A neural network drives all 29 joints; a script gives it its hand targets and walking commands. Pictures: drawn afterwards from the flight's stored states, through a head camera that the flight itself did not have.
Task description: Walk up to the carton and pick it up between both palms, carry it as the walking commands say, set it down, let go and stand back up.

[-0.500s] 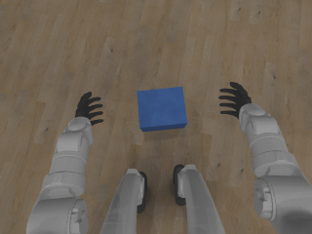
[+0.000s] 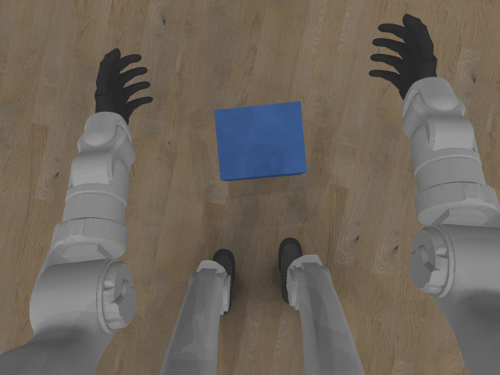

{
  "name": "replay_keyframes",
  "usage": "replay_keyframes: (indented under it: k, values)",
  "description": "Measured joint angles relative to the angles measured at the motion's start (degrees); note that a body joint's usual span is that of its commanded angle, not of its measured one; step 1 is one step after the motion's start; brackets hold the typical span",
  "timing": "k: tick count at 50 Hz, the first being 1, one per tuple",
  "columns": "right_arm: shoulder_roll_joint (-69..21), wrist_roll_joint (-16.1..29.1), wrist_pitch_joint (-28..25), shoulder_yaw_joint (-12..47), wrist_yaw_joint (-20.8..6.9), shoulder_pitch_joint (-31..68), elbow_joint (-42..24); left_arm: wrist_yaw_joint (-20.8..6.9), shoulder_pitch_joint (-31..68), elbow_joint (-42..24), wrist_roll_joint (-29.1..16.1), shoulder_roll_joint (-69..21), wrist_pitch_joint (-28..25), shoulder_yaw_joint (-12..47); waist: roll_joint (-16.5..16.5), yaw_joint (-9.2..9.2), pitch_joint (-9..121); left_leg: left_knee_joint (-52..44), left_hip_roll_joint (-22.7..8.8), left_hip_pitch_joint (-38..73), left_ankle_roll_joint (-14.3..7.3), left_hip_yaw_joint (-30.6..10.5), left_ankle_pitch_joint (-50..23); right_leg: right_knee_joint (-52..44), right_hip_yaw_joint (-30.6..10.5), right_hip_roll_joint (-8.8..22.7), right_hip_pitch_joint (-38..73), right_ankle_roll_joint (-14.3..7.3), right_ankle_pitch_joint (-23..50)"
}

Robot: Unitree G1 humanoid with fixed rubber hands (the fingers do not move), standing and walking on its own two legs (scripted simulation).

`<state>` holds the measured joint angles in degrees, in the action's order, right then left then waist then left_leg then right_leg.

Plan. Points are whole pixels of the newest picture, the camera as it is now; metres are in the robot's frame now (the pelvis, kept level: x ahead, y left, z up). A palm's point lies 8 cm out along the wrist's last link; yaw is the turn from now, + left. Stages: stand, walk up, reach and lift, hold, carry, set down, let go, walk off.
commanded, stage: reach and lift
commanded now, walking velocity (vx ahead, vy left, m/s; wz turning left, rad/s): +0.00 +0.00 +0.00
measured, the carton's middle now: (260, 144) +0.50 -0.01 -0.58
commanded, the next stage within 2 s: none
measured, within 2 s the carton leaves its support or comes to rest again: neither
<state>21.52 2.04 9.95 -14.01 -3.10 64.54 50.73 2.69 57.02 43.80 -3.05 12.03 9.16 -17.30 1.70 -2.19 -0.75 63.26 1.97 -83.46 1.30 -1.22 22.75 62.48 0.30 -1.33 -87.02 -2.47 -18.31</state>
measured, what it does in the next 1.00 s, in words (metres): lowers itself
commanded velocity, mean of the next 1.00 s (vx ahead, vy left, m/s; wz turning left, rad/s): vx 0.00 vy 0.00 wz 0.00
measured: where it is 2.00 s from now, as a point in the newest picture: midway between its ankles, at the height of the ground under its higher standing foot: (257, 287)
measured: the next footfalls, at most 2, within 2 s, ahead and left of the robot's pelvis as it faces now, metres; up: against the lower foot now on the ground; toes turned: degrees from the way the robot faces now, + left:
none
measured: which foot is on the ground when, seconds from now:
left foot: down 0.00-1.00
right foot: down 0.00-1.00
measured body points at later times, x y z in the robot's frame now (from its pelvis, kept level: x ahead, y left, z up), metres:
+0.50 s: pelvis -0.03 +0.02 -0.08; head +0.32 +0.01 +0.21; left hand +0.50 +0.18 -0.23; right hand +0.51 -0.23 -0.22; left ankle +0.04 +0.13 -0.62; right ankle +0.07 -0.09 -0.62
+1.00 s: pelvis -0.07 +0.00 -0.23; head +0.30 -0.02 +0.01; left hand +0.50 +0.19 -0.37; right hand +0.52 -0.22 -0.37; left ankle +0.04 +0.13 -0.62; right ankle +0.07 -0.09 -0.62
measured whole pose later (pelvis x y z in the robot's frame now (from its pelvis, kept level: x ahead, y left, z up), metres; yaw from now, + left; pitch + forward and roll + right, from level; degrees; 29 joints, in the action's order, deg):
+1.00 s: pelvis -0.07 +0.00 -0.23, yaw +2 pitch +30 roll +5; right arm 28.9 10.3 15.2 -5.3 4.8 89.5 56.8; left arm 8.2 83.6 51.1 -9.6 20.8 13.9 -12.5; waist -0.7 0.3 -29.8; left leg 116.5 3.5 -110.2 3.5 0.7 36.2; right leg 116.0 -0.6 -2.4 -116.1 -3.2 -29.4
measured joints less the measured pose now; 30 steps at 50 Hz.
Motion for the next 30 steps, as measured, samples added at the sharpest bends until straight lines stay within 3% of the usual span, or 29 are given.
replay_keyframes:
  k: [6, 9, 15, 21, 25, 30]
  values:
    - [-3.03, -4.74, -1.52, -4.49, -0.83, -2.06, -2.7, 0.55, -1.03, -3.13, 1.82, -2.02, -1.68, -1.32, -0.42, 1.25, 0.17, -1.9, 0.85, -1.69, -0.66, -0.04, -1.16, -1.86, -0.89, 0.34, -1.46, 0.95, 0.81]
    - [-2.75, -4.68, -1.74, -6.03, -1.47, -2.43, -3.37, 1.35, -0.42, -5.19, 2.81, -1.86, -1.72, -1.49, -0.73, 1.59, -0.7, -1.45, 1.13, -2.37, -0.89, -0.28, -1.25, -1.73, -1.21, 0.27, -1.83, 1.49, 0.96]
    - [0.54, -4.26, -2.85, -7.06, -3.25, 1.09, 1.52, 2.24, 2.43, -1.0, 2.32, -1.71, -0.38, -1.19, -0.48, 0.49, 1.86, 4.08, 1.39, -8.38, -1.41, 0.04, 0.29, 2.9, -1.63, 0.17, -7.42, 2.3, -0.17]
    - [0.98, -5.99, -3.26, -8.92, -3.89, 6.3, 7.34, 4.07, 5.22, -0.03, 2.11, -2.25, 0.97, 0.88, -0.53, 1.61, 1.63, 13.55, 1.87, -15.89, -1.44, 0.59, 3.07, 12.48, -1.94, 0.24, -15.1, 2.61, -2.92]
    - [1.48, -4.12, -2.89, -7.17, -2.82, 6.52, 6.0, 5.26, 7.64, -0.8, 2.23, -2.3, 1.22, 0.97, -1.56, 2.2, -0.18, 20.1, 1.49, -20.7, -1.06, 0.89, 4.89, 18.98, -2.04, -0.48, -20.3, 2.37, -4.23]
    - [4.43, 0.71, -0.85, -2.9, -0.36, 10.68, 2.93, 6.09, 12.06, -0.06, 1.46, 0.59, 2.11, 0.35, -0.69, 1.03, -7.08, 28.68, 1.08, -23.91, -0.63, 1.38, 7.16, 27.64, -2.13, -1.28, -24.17, 1.87, -5.79]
